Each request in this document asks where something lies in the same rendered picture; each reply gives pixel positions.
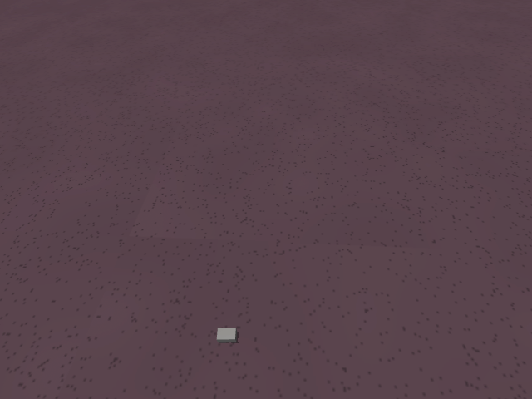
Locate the small box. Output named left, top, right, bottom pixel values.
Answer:
left=217, top=328, right=237, bottom=343

